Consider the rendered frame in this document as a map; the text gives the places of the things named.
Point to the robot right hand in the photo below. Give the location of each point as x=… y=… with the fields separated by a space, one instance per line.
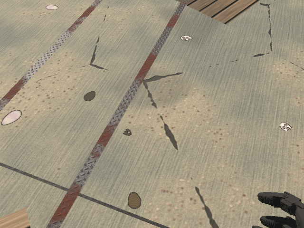
x=288 y=203

